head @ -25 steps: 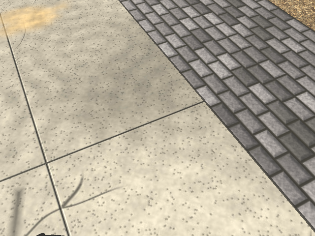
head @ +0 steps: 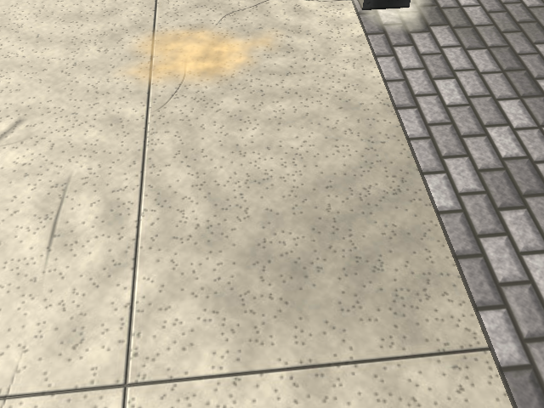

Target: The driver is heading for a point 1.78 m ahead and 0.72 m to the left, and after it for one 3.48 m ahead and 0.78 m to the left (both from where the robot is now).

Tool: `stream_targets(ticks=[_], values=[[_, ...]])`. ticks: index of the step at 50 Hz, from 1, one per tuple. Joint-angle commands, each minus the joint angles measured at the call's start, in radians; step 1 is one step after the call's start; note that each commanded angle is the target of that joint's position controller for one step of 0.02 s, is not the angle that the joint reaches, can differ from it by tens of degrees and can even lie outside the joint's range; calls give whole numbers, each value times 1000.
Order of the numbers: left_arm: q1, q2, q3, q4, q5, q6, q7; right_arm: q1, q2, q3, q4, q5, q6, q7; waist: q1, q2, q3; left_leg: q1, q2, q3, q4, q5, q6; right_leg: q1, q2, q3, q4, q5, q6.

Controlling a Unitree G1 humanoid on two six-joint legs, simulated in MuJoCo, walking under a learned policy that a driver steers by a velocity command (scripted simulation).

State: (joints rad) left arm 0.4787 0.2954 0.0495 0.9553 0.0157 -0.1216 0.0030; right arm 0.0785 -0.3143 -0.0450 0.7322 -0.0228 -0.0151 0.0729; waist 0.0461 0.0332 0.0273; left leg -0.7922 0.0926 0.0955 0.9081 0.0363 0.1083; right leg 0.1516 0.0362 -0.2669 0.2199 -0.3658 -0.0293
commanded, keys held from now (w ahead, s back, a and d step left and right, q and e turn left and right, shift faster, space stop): q+shift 0.52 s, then shift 0.32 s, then e+shift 0.16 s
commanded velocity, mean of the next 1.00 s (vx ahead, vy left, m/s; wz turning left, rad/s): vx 0.20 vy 0.00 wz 0.64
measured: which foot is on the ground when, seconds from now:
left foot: up 0.00-0.08, down 0.10-0.52, up 0.54-0.88, down 0.90-1.00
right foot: down 0.00-0.10, up 0.12-0.50, down 0.52-0.92, up 0.94-1.00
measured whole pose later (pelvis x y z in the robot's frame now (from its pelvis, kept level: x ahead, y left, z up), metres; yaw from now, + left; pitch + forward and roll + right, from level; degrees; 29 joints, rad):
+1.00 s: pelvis +0.37 -0.01 +0.01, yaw +38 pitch +1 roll -1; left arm 0.25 0.28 0.07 0.71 -0.02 0.02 0.02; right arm 0.21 -0.23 -0.03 0.69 -0.04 0.03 -0.02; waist 0.03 -0.03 0.01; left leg -0.25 0.00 0.00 0.54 -0.31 0.03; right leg -0.49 0.03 0.05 0.82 -0.41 0.04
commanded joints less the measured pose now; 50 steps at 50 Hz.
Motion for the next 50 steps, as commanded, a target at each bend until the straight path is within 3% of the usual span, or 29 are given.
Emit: stream_targets(ticks=[1, 2, 4, 5, 6, 7, 8, 9, 10, 13, 15, 17, 20, 24, 25, 27, 28, 29, 30, 32, 35, 40, 43, 44, 45, 46, 47, 48, 50], values=[[-132, 105, 5, -98, -14, -30, 21, 20, 23, 25, -38, -14, -17, 21, -102, -45, 92, 307, -120, 133, -205, 138, 21, -236, -199, -37, 39, 1134, 13], [-135, 147, 15, -110, -20, -22, 32, 102, 2, 18, -11, -19, -20, 18, -139, -75, 35, 416, -166, 143, -237, 119, 29, -216, -217, -27, 167, 1269, 26], [-194, 197, 31, -138, -21, 10, 35, 449, -83, -25, 87, -22, -21, -10, -295, -101, -157, 804, -214, 62, -238, 83, 82, -298, -254, 20, 629, 1256, 34], [-234, 225, 41, -168, -57, 17, 31, 459, -195, -82, 58, 78, -14, -28, -313, -65, -158, 974, -113, -90, -324, 213, 104, -446, -129, 58, 934, 689, 87], [-228, 45, -7, -225, 6, 2, 17, 376, -286, -81, 42, 56, -15, -49, -186, 275, -136, 1071, -3, -314, -292, 756, 139, -715, 36, 121, 1340, -267, 115], [-62, 62, -18, -277, -23, -17, 10, 323, -315, -84, -41, -24, -37, -44, -106, 217, -451, 1290, 232, -786, -388, 656, 384, -873, 68, 384, 1531, -281, 124], [-132, 148, -4, -289, -27, -27, 11, 253, -277, -95, -99, -6, -34, -37, -140, -6, -480, 1215, 222, -846, -500, 361, 384, -862, 25, 455, 1467, -208, 94], [-199, 153, 4, -318, -37, -24, 16, 179, -225, -84, -120, 27, -42, -34, -87, -114, -295, 1036, 169, -800, -566, 157, 353, -913, 1, 438, 1361, -161, 80], [-214, 149, 9, -302, -23, -10, 26, 108, -172, -69, -131, 50, -47, -35, -29, -207, -183, 848, 123, -738, -600, 105, 305, -874, -42, 433, 1284, -120, 85], [-229, 143, 25, -324, 0, 38, 40, 65, -135, -63, -153, 38, -42, -54, 19, -150, -70, 502, 18, -544, -603, 384, 255, -733, -79, 417, 1069, -89, 127], [-303, 76, 11, -362, 12, 42, 45, 84, -143, -70, -143, 44, -25, -80, 7, -116, -90, 430, -76, -448, -550, 486, 205, -687, -44, 380, 852, -4, 142], [-356, 45, 3, -380, 3, 49, 46, 92, -157, -82, -144, 55, 13, -109, -14, -53, -170, 454, -133, -419, -492, 481, 134, -639, 15, 364, 669, 143, 150], [-443, 53, 7, -402, -13, 56, 36, 96, -151, -86, -158, 66, 54, -132, -52, 29, -211, 477, -158, -461, -448, 274, 42, -585, 64, 378, 480, 287, 145], [-460, 102, 34, -400, -16, 45, 23, 74, -99, -77, -193, 46, 59, -130, -48, 125, -153, 530, -140, -613, -369, 8, 19, -530, 46, 456, 269, 316, 122], [-420, 106, 40, -384, -15, 37, 21, 46, -87, -73, -208, 48, 57, -126, -21, 119, -152, 515, -158, -612, -300, -83, 3, -449, 15, 454, 169, 406, 99], [-367, 129, 40, -397, 10, 49, 31, 166, 23, -36, -199, 25, 57, -117, -71, -138, -239, 266, -319, -378, 118, -755, -79, -103, -314, 707, 205, 828, -69], [-331, 166, 50, -379, 37, 57, 30, 277, -71, -55, -223, 45, 48, -98, -146, -373, -325, 163, -269, -332, 293, -760, -129, -82, -515, 1032, 136, 722, -255], [-395, 112, 47, -416, 21, 62, 32, 258, -168, -77, -175, 45, 52, -95, -109, -266, -258, 149, -197, -299, 395, -668, -173, -146, -443, 984, 136, 552, -268], [-409, 56, 30, -423, 15, 75, 35, 186, -199, -86, -160, 42, 66, -99, -72, -154, -197, 145, -179, -273, 441, -580, -190, -220, -352, 801, 153, 438, -214], [-429, 79, 24, -423, 6, 101, 37, 141, -137, -66, -168, 37, 82, -109, -69, -77, -127, 184, -169, -233, 444, -505, -196, -363, -262, 675, 122, 350, -168], [-399, 94, 30, -395, 13, 118, 36, 131, -54, -34, -171, 38, 66, -105, -63, -135, -134, 271, -162, -155, 252, -491, -189, -392, -189, 543, 93, 383, -162], [-355, 118, 44, -359, -11, 132, 29, 115, -54, -22, -149, 31, 57, -94, -25, -233, -159, 422, -114, -129, -95, -475, -157, -358, -234, 555, 74, 238, -198], [-316, 105, 36, -329, -26, 141, 28, 171, -30, -20, -107, 25, 57, -79, -47, -229, -134, 586, -129, -100, -393, -328, -101, -441, -217, 553, 93, 127, -161], [-272, 68, 23, -306, -29, 138, 23, 188, -9, -15, -94, 13, 56, -76, -56, -205, -121, 693, -128, -107, -498, -283, -69, -523, -183, 530, 100, 58, -109], [-245, 46, 15, -297, -24, 129, 13, 205, -53, -21, -99, -6, 54, -78, -53, -115, -114, 798, -22, -211, -514, -275, -30, -641, -132, 481, 176, -28, -35], [-307, 21, 10, -351, -28, 114, 7, 195, -141, -45, -89, -34, 52, -81, -48, 161, -89, 662, 164, -391, -579, -334, 70, -703, -11, 324, 317, -74, 23], [-366, 112, 38, -366, -32, 107, 10, 154, -151, -54, -105, -42, 44, -84, -87, 177, -38, 525, 247, -451, -647, -343, 150, -672, -24, 313, 485, -125, 54], [-370, 150, 59, -362, -40, 111, 12, 119, -147, -54, -111, -41, 33, -94, -80, 156, -4, 519, 242, -428, -646, -270, 156, -713, -18, 315, 657, -126, 64], [-264, 140, 74, -312, -40, 140, 30, 54, -82, -38, -123, -11, 12, -112, -43, 131, -11, 589, 211, -337, -613, -69, 121, -803, -17, 352, 908, -113, 96]])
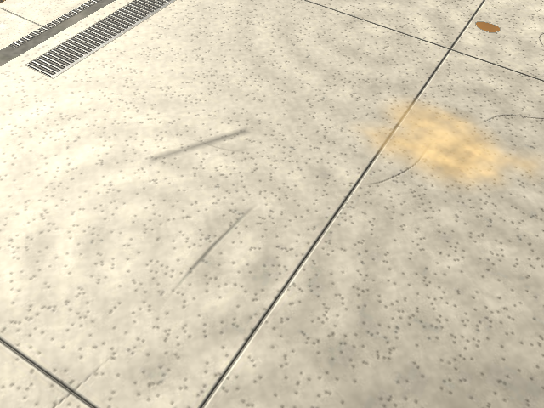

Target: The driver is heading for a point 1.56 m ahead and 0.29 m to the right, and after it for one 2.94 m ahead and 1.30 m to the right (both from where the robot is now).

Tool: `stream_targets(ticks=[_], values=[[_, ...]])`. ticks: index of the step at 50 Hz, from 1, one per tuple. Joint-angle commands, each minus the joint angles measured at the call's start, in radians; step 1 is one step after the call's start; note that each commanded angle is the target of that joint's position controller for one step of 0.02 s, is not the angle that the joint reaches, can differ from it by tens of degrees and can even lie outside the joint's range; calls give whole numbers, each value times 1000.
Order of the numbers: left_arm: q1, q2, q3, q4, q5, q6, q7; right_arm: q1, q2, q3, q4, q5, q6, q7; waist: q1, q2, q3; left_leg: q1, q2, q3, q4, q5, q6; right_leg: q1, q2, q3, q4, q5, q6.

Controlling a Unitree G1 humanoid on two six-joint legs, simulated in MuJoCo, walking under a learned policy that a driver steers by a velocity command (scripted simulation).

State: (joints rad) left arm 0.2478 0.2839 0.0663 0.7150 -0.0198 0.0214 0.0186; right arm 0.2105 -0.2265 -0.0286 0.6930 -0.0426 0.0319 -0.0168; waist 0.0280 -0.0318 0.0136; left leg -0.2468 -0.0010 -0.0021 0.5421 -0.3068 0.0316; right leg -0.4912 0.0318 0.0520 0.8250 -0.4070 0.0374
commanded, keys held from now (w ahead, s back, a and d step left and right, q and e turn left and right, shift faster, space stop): e+shift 0.32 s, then shift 0.16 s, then q+shift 0.50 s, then shift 0.02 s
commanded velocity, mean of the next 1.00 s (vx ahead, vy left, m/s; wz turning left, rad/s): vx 0.00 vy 0.00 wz -0.08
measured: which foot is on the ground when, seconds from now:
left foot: down 0.00-0.32, up 0.34-0.84, down 0.86-1.00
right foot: up 0.00-0.30, down 0.32-0.86, up 0.88-1.00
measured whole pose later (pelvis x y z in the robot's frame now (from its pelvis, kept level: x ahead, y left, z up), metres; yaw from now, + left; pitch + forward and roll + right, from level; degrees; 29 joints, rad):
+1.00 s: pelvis +0.02 -0.01 +0.00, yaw -4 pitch +3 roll -2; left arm 0.06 0.31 0.09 0.68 0.01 0.02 0.03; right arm 0.26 -0.31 -0.08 0.65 0.02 0.01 -0.01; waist -0.02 -0.04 0.06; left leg -0.29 -0.04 -0.05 0.52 -0.27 0.07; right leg -0.54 0.03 0.04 1.15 -0.46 0.06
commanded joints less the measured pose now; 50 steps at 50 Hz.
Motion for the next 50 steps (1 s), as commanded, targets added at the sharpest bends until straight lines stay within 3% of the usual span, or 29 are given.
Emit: stream_targets(ticks=[1, 3, 5, 9, 13, 15, 16, 17, 18, 19, 20, 21, 22, 24, 28, 30, 32, 35, 38, 40, 42, 43, 44, 45, 46, 47, 48, 49, 50], values=[[0, 135, 57, -60, -5, 10, 18, -97, -145, -46, -89, 19, -39, -28, -13, 187, -3, 64, 295, -188, -225, 383, 187, -181, -18, 41, 387, -55, 43], [-1, 110, 51, -72, -8, 23, 19, -108, -124, -42, -92, 24, -34, -38, -10, 160, -17, 102, 274, -102, -215, 424, 177, -208, -41, 7, 421, 13, 69], [-61, 80, 36, -109, -8, 30, 8, -79, -129, -48, -84, 25, -23, -47, -44, 158, -25, 172, 271, -58, -206, 397, 174, -229, -75, -28, 297, 73, 89], [-117, 46, 12, -174, -5, 29, -35, -43, -198, -79, -73, 25, -8, -46, -81, 181, -63, 193, 319, -1, -176, 455, 185, -100, -105, -92, 68, 30, 65], [-80, 91, 32, -190, -7, 40, -54, -62, -233, -101, -66, 54, -20, -23, -55, 196, -73, 167, 361, 42, -115, 507, 151, 30, -82, -151, -99, 43, 0], [-19, 102, 49, -174, -6, 49, -48, -72, -216, -103, -52, 73, -29, -12, -9, 160, -86, 107, 336, 118, 10, 454, 75, 182, -42, -172, -276, 173, -53], [55, 158, 76, -154, -1, 46, -30, -16, -183, -98, -29, 66, -35, -2, 15, 39, -116, -1, 263, 185, 191, 347, 3, 355, -39, -90, -379, 370, -104], [99, 320, 113, -173, 8, 36, -8, -43, -115, -73, -89, 12, -42, 2, 3, -312, -128, -386, 114, 231, 548, -232, -107, 599, -315, 325, -378, 916, -253], [84, 301, 96, -201, 47, 8, -19, -143, -134, -70, -122, 12, -49, -2, 61, -277, -246, -515, 9, 17, 739, -422, -129, 588, -452, 526, -426, 917, -447], [65, 245, 77, -194, 49, -13, -28, -188, -180, -81, -115, 40, -45, -6, 79, -134, -230, -519, 37, -48, 788, -364, -110, 561, -417, 416, -447, 823, -420], [16, 209, 65, -183, 33, -22, -20, -183, -171, -80, -106, 50, -40, -13, 39, -91, -176, -520, 56, -57, 757, -277, -91, 510, -362, 329, -435, 735, -354], [-44, 169, 51, -187, 12, -20, -11, -158, -171, -81, -83, 43, -33, -25, 9, -38, -148, -505, 73, -62, 702, -201, -89, 464, -314, 267, -430, 679, -300], [-96, 152, 41, -193, 4, -14, -3, -131, -182, -86, -73, 34, -26, -30, -20, -54, -134, -447, 70, -54, 669, -140, -94, 396, -283, 223, -437, 675, -278], [-124, 149, 32, -195, 21, -12, 4, -73, -167, -82, -46, 37, -19, -24, -45, -68, -146, -356, 43, -33, 642, -66, -106, 335, -250, 176, -453, 685, -273], [-157, 42, -10, -152, 44, -27, 6, -26, -88, -43, 1, 45, -10, -9, -42, -77, -152, -169, 86, -30, 328, 18, -114, 293, -217, 49, -476, 534, -242], [-136, 95, 5, -125, 55, -26, 2, -64, -129, -48, -23, 54, -7, -2, -8, -116, -98, -133, 77, -5, 269, -6, -106, 256, -243, 59, -502, 407, -261], [-125, 161, 28, -112, 51, -14, 5, -89, -192, -65, -55, 66, -5, 0, 15, -116, -39, -194, 66, 12, 284, -74, -94, 269, -292, 107, -516, 332, -288], [-128, 155, 33, -102, 35, -2, 14, -74, -177, -65, -71, 68, -4, 5, 14, -85, -17, -267, 82, 11, 310, -143, -80, 342, -355, 141, -497, 417, -302], [-156, 145, 38, -103, 29, 3, 20, -35, -150, -64, -75, 71, -1, 17, -5, -74, -55, -239, 79, 36, 281, -161, -66, 399, -370, 93, -447, 594, -287], [-182, 146, 44, -105, 20, 8, 23, -1, -141, -67, -75, 75, 1, 28, -28, -76, -80, -176, 60, 69, 182, -104, -46, 407, -358, 36, -399, 637, -251], [-182, 134, 48, -93, 3, 14, 24, 66, -148, -78, -63, 73, 0, 31, -66, -54, -95, -37, 19, 82, -31, 90, 3, 351, -307, -60, -279, 540, -164], [-149, 102, 46, -89, 15, 11, 21, 102, -228, -105, -65, 66, -3, 17, -58, 107, -96, 96, 101, -109, -136, 358, 68, 203, -214, -156, -74, 324, -70], [-223, 44, 26, -154, 61, 2, 15, 120, -367, -135, -94, 54, -14, 4, -44, 393, -78, 270, 340, -519, -141, 811, 247, -162, -23, -179, 218, -205, 38], [-304, 66, 28, -174, 51, -14, 15, 158, -330, -125, -110, 15, -35, 15, -120, 290, -182, 299, 393, -593, -173, 784, 366, -239, 22, 4, 387, -308, 35], [-304, 90, 36, -166, 29, -21, 12, 119, -306, -117, -109, 17, -51, 17, -91, 181, -155, 304, 341, -512, -170, 718, 327, -268, -3, 48, 437, -232, 19], [-282, 99, 40, -148, 25, -24, 14, 60, -287, -116, -114, 43, -54, 9, -56, 110, -128, 291, 283, -441, -156, 664, 266, -285, -19, 57, 417, -134, 13], [-272, 105, 43, -135, 32, -23, 19, 18, -260, -106, -126, 67, -46, -1, -41, 83, -118, 274, 253, -401, -153, 641, 227, -283, -34, 61, 378, -68, 16], [-264, 107, 46, -131, 33, -23, 20, -6, -247, -99, -136, 78, -35, -12, -26, 97, -119, 241, 224, -377, -157, 637, 208, -240, -32, 63, 356, -20, 24], [-241, 99, 44, -117, 28, -22, 14, -15, -237, -93, -144, 73, -26, -20, -19, 109, -131, 234, 209, -351, -156, 661, 203, -212, -20, 45, 361, 22, 36]])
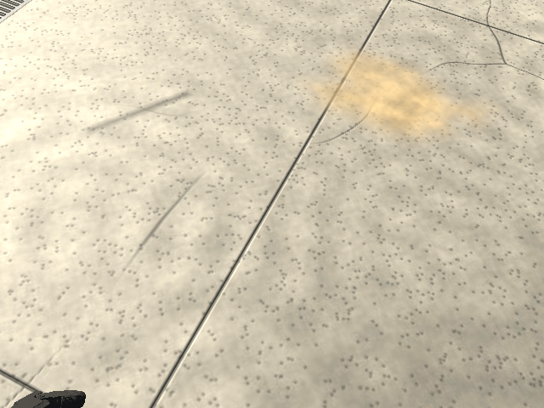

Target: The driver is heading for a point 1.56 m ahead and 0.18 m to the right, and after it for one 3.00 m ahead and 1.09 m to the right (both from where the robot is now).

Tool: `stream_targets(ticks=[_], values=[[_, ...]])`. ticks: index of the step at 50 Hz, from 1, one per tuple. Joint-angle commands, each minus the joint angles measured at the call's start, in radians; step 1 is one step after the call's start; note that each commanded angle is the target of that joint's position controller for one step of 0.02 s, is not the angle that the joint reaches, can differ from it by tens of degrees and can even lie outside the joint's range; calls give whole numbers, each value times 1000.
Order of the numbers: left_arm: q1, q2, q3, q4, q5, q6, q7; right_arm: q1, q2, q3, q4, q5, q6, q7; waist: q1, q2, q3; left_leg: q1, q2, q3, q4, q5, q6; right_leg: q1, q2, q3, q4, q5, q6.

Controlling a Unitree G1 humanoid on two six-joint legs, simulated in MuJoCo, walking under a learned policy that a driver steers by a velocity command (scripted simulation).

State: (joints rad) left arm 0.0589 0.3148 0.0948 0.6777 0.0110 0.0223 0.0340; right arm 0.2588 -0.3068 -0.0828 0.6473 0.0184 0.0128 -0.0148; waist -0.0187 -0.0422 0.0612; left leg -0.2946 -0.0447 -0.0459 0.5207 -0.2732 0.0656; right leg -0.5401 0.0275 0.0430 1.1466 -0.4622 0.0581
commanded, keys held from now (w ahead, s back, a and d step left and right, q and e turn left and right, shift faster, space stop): shift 0.18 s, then e+shift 0.10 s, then w+e+shift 0.36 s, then w+shift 0.18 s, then w+q+shift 0.18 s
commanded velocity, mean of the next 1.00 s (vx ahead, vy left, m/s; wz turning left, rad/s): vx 0.49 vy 0.00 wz -0.18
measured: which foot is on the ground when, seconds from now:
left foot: down 0.00-0.50, up 0.52-0.86, down 0.88-1.00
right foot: up 0.00-0.46, down 0.48-0.90, up 0.92-1.00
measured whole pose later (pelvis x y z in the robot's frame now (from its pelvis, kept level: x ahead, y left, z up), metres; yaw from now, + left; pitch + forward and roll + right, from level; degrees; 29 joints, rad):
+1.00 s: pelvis +0.44 -0.12 -0.02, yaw -14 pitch +0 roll +2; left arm 0.31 0.29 0.03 0.86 0.05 -0.09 -0.02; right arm 0.27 -0.31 -0.05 0.77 -0.03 -0.05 0.01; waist -0.01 -0.02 0.03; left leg -0.38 -0.12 0.03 0.61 -0.24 0.10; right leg -0.25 0.07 0.07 1.29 -0.30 -0.10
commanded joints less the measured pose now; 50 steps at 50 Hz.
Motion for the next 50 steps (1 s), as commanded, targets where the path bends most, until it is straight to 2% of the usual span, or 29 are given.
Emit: stream_targets(ticks=[1, 9, 12, 14, 16, 17, 18, 21, 23, 24, 25, 26, 27, 29, 30, 32, 35, 37, 39, 41, 42, 43, 44, 45, 46, 47, 48, 49, 50], values=[[-29, 63, 13, -64, -8, -21, -5, -59, -149, -35, -101, 3, -2, -27, 26, 121, -193, 284, 245, -285, -132, 647, 166, -141, -11, 43, 24, 107, 24], [-38, 57, 4, -43, -17, -15, -6, -61, -144, -16, -98, -24, 14, -30, -12, 182, -137, 203, 216, -280, -132, 505, 152, -18, -34, 18, -234, 158, 51], [10, 32, -11, -14, -17, -19, -20, -107, -55, 23, -84, -45, 7, -16, -6, 183, -143, 142, 212, -226, -134, 474, 146, 136, -80, 1, -375, 172, 38], [2, 49, -10, -21, -25, -23, -27, -105, -72, 22, -64, -52, -1, -5, -19, 199, -112, 114, 221, -218, -137, 459, 151, 196, -69, -28, -430, 159, 23], [-8, 85, -8, -39, -47, -28, -34, -46, -165, -11, -49, -35, -1, 1, -61, 197, -83, 133, 244, -282, -221, -89, 169, 147, -33, -78, -438, 94, -18], [-23, 93, -8, -50, -60, -36, -41, -30, -188, -18, -43, -25, -8, 2, -72, 205, -33, 130, 271, -343, -270, -363, 173, 92, -39, -68, -447, 51, -48], [-32, 91, -10, -53, -67, -47, -47, -24, -186, -19, -36, -20, -18, 2, -73, 209, 14, 146, 301, -394, -299, -472, 178, 33, -51, -57, -451, 17, -77], [19, 64, -19, -34, -72, -83, -65, -17, -155, -19, -29, -6, -50, -2, -46, 167, 31, 247, 348, -377, -297, -386, 169, -23, -88, -43, -513, 8, -161], [145, 54, -18, 18, -71, -95, -69, -86, -145, -21, -47, 2, -58, 4, 30, 128, -17, 162, 297, -236, -234, -289, 126, 183, -61, -95, -633, 104, -199], [284, 71, -5, 74, -64, -97, -66, -154, -122, -15, -71, 0, -64, 6, 99, 86, -64, 24, 227, -124, -113, -177, 90, 409, -29, -99, -662, 129, -212], [487, 168, 32, 127, -56, -104, -59, -238, -52, 6, -119, -9, -80, 7, 183, -105, -115, -214, 85, 59, 274, 23, 11, 668, -140, 178, -768, -15, -285], [565, 276, 51, 124, 58, -88, -73, -253, -35, 19, -151, -94, -88, 26, 201, -349, -111, -619, -79, 87, 527, -249, -39, 890, -321, 727, -941, -143, -371], [502, 204, 36, 99, 54, -72, -74, -259, -69, 15, -127, -114, -94, 30, 185, -141, -48, -753, -4, -15, 647, -214, -31, 910, -328, 697, -935, -123, -378], [457, 169, 26, 88, 28, -63, -63, -243, -81, 19, -106, -81, -107, 52, 136, 7, -15, -714, 71, -13, 660, -79, -50, 799, -264, 523, -922, 8, -357], [455, 149, 16, 93, 12, -65, -57, -245, -81, 22, -108, -87, -100, 59, 115, 20, 0, -677, 84, -3, 630, -61, -66, 739, -232, 481, -942, 61, -344], [439, 125, 3, 101, -5, -77, -53, -251, -75, 33, -112, -88, -76, 70, 87, -29, 28, -589, 83, 33, 556, -31, -96, 615, -173, 409, -992, 147, -324], [438, 116, -2, 125, -5, -92, -44, -314, -59, 54, -129, -79, -63, 80, 85, -45, 67, -504, 61, 107, 381, 79, -108, 506, -117, 299, -1028, 379, -307], [465, 117, -3, 152, -11, -97, -41, -377, -32, 71, -147, -70, -66, 82, 114, -70, 72, -389, 45, 138, 226, 176, -87, 470, -117, 258, -1060, 546, -289], [471, 137, -3, 175, -18, -107, -38, -404, -42, 73, -159, -62, -66, 76, 115, -81, 68, -294, 38, 152, 144, 226, -40, 496, -159, 245, -1079, 710, -269], [449, 166, -3, 185, -15, -117, -37, -310, -80, 57, -130, -59, -67, 56, 55, -88, -3, -111, -17, 164, 106, 197, 3, 536, -176, 196, -956, 1144, -231], [450, 197, 4, 193, -1, -117, -35, -188, -119, 41, -94, -54, -65, 41, -6, -102, -84, 6, -54, 171, 117, 127, 19, 575, -183, 165, -816, 1344, -215], [424, 212, 9, 195, 14, -112, -31, 13, -152, 23, -31, -44, -61, 22, -104, -103, -174, 199, -75, 179, 112, 69, 38, 545, -183, 133, -601, 1430, -200], [369, 197, 6, 190, 28, -109, -26, 234, -181, 3, 41, -43, -57, 2, -219, -72, -244, 418, -15, 130, 113, 12, 63, 414, -150, 99, -320, 1331, -186], [390, 87, -20, 157, 13, -113, -29, 355, -266, -27, 76, -67, -61, -9, -216, 154, -340, 610, 187, -228, 43, -409, 159, 164, -10, 40, 145, 813, -156], [397, 32, -39, 119, 7, -131, -52, 320, -267, -22, 103, -55, -62, 9, -128, 364, -360, 620, 340, -836, -232, -538, 241, -49, 143, 90, 323, 78, -148], [325, 67, -40, 97, 23, -135, -52, 165, -204, -16, 87, -45, -63, 24, -71, 255, -185, 514, 325, -869, -276, -522, 268, -180, 52, 100, 349, 132, -168], [244, 87, -45, 84, 35, -140, -56, 125, -147, -9, 86, -36, -70, 31, -63, 104, -120, 396, 309, -743, -265, -421, 274, -177, -1, 103, 308, 187, -167], [189, 77, -52, 63, 46, -141, -59, 129, -115, -3, 105, -39, -74, 32, -44, 36, -62, 281, 269, -648, -276, -326, 258, -153, -33, 95, 222, 186, -160], [156, 64, -59, 36, 60, -134, -60, 136, -81, 10, 133, -44, -78, 28, -9, 32, -16, 177, 224, -575, -288, -252, 241, -126, -53, 90, 159, 167, -139]])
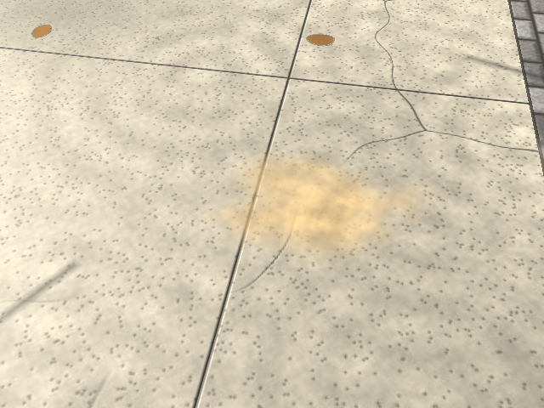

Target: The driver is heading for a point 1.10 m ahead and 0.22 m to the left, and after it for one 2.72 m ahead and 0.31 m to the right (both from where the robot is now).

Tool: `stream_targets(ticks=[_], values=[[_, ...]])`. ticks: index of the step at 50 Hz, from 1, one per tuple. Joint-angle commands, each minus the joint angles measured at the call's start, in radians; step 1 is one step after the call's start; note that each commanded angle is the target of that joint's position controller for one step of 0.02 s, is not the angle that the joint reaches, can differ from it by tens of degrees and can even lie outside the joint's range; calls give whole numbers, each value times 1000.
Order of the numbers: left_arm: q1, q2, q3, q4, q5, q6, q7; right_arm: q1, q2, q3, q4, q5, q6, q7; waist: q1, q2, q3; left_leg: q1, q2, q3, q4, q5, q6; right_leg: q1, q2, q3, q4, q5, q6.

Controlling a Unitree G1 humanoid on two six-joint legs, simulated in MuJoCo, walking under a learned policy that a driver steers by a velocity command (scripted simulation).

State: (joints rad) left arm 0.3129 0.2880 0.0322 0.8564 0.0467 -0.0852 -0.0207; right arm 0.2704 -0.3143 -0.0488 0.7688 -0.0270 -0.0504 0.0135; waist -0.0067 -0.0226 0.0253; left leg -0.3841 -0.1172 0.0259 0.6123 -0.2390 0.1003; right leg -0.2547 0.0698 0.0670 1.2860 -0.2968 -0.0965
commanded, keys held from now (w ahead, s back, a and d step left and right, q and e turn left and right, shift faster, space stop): w+q+shift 0.48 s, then w+shift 0.22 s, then w+e+shift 0.26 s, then e+shift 0.04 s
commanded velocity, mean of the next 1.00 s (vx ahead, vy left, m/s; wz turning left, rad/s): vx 0.98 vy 0.00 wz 0.40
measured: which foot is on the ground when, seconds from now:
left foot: down 0.00-0.28, up 0.30-0.70, down 0.72-1.00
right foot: up 0.00-0.28, down 0.30-0.72, up 0.74-1.00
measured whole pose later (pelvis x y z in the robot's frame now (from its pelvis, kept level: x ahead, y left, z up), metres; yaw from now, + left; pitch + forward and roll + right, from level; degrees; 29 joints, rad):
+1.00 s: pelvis +0.89 +0.22 +0.01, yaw +25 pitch +0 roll +2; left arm 0.19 0.28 0.02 0.79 0.01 -0.03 -0.05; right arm 0.43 -0.28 -0.04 0.91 -0.02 -0.12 0.01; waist -0.03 -0.03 0.04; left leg 0.11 -0.11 0.17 0.22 -0.34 0.09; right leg -0.78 -0.11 -0.01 0.98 -0.01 -0.07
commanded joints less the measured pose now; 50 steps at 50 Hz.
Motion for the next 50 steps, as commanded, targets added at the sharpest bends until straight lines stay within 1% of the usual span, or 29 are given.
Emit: stream_targets(ticks=[1, 4, 7, 11, 13, 14, 15, 16, 17, 18, 19, 23, 24, 28, 31, 32, 34, 35, 36, 37, 38, 39, 40, 41, 42, 43, 45, 47, 50], values=[[-101, 74, -5, -159, 34, -14, -8, 129, -68, -19, 31, 0, -21, -3, 12, 52, 43, 201, 272, -604, -392, -251, 212, -400, -111, 61, -34, -37, 40], [-206, 67, -28, -231, 33, 9, -13, 136, -96, -25, 43, 14, -40, -12, 36, 72, 112, 54, 241, -526, -483, -191, 223, -405, -163, 20, -254, -33, 103], [-349, 45, -52, -291, -1, 4, -38, 97, -132, -47, 21, 20, -48, -8, 11, 74, 124, -137, 163, -399, -557, -57, 159, -124, -132, -50, -584, 250, 133], [-360, 90, -33, -291, -9, 4, -20, 175, -176, -67, 40, 39, -46, 3, -29, 48, 48, 81, 197, -410, -451, 278, 98, -11, -90, -63, -722, 338, 124], [-208, 139, -3, -249, -5, -4, 5, 200, -206, -74, 56, 31, -38, 1, 42, 17, -82, 178, 161, -363, -146, 598, 56, 171, -32, -90, -769, 171, 102], [-43, 175, 18, -214, 1, -10, 25, 178, -210, -75, 54, 29, -41, 5, 132, 13, -178, 76, 117, -334, 105, 572, 32, 391, -85, -59, -743, 119, 85], [179, 262, 50, -196, 23, -11, 50, 148, -114, -50, 23, 28, -53, 3, 218, -81, -321, -75, 62, -261, 446, 263, 22, 608, -329, 192, -776, -257, 49], [159, 330, 64, -192, 47, -1, 48, 237, 20, -13, -30, 72, -47, -4, 121, -337, -429, -319, -2, -157, 729, -271, -1, 724, -595, 724, -999, -542, -37], [66, 255, 64, -194, 21, 9, 48, 150, -56, -16, -28, 42, -28, -12, 106, -231, -288, -428, 86, -126, 795, -155, 14, 585, -542, 759, -1058, -608, -49], [-3, 162, 44, -199, 13, 7, 43, 65, -86, -26, -28, 23, -17, -4, 102, -116, -156, -442, 136, -109, 758, -71, 16, 462, -487, 545, -1033, -442, -31], [-18, 120, 34, -181, 15, 4, 35, 23, -78, -25, -29, 15, -9, 10, 87, -48, -86, -415, 168, -105, 719, -35, 9, 363, -439, 384, -1031, -225, -20], [56, 29, 11, -81, -20, -23, 21, -83, 5, -8, -87, -4, 44, 51, 33, -74, 13, -438, 218, -80, 690, -16, 1, 253, -342, 36, -1067, 177, 47], [55, 47, 13, -77, -22, -32, 16, -107, 14, 0, -122, -5, 49, 58, 16, -100, 12, -453, 222, -68, 673, 13, -1, 243, -369, 0, -1074, 276, 38], [17, 67, 12, -48, -14, -52, 17, -234, -3, 26, -182, -7, 37, 83, -22, -25, 81, -337, 177, -7, 364, 197, 11, 129, -269, -223, -1195, 439, 38], [106, 138, 17, -1, -21, -54, 17, -307, -1, 43, -193, -18, 24, 85, -19, -5, 131, -124, 99, 111, 139, 246, 59, 134, -307, -278, -1226, 889, 16], [124, 181, 26, 3, -18, -45, 24, -278, -29, 37, -173, -20, 21, 77, -38, -32, 86, -70, 51, 133, 120, 198, 70, 214, -312, -286, -1156, 1101, 13], [117, 256, 39, 4, -14, -13, 40, -33, -98, 9, -94, -25, 15, 56, -173, -91, -81, 216, -11, 106, 86, 77, 108, 259, -342, -284, -782, 1368, 6], [84, 260, 37, -5, -17, 0, 44, 173, -138, -14, -25, -28, 15, 38, -275, -81, -170, 459, -3, 59, -14, 85, 134, 168, -319, -293, -487, 1280, 10], [133, 174, 21, -13, -8, 4, 35, 219, -222, -43, -1, -35, 23, 12, -222, 47, -238, 687, 174, -164, 5, -110, 144, -69, -219, -260, -77, 458, 17], [266, 62, -5, -71, -53, -5, 19, 154, -306, -58, -48, -40, 23, 0, -85, 279, -414, 912, 501, -740, -125, -191, 241, -405, -70, -104, 293, -235, 38], [89, 163, 16, -96, -59, -13, 28, 169, -258, -62, -46, -19, 21, -7, -173, 71, -380, 830, 466, -748, -259, -195, 210, -491, -76, 42, 309, -107, 12], [50, 133, 12, -107, -69, -17, 26, 126, -223, -53, -9, -19, 8, -17, -111, 57, -164, 648, 452, -594, -298, -103, 191, -532, -113, 20, 243, -28, 13], [56, 111, 5, -86, -57, -11, 21, 82, -159, -40, 2, -22, -9, -14, -59, -23, -48, 470, 419, -486, -331, -17, 163, -489, -159, 13, 148, 5, 13], [75, 86, 3, -61, -44, 10, 14, 34, -118, -28, 6, -23, -26, -13, -9, -40, -1, 347, 371, -371, -362, 19, 123, -422, -187, 27, 90, 23, 13], [127, 65, -1, -39, -32, 33, 3, 24, -85, -17, 9, -16, -40, -12, 26, 17, 8, 245, 361, -310, -401, 39, 108, -342, -201, 29, 50, 37, 25], [126, 54, 1, -27, -27, 51, -7, 29, -49, -8, 22, -9, -54, -8, 41, 25, 25, 218, 341, -250, -431, 63, 90, -334, -215, 34, 19, 40, 30], [30, 36, 3, -50, -26, 69, -22, 38, -41, -7, 47, 10, -78, -1, 41, 45, 87, 193, 301, -118, -504, 138, 47, -407, -225, 10, -55, 109, 37], [-86, 11, -4, -97, -37, 64, -29, 47, -31, -2, 61, 9, -91, 6, 30, 78, 122, 187, 236, 45, -526, 384, -5, -433, -201, -50, -194, 243, 29], [-192, -12, -20, -130, -35, 41, -47, 37, -17, 12, 68, 22, -100, -7, 25, 29, 138, 191, 195, 198, -491, 751, -45, -337, -138, -192, -471, 446, 13]])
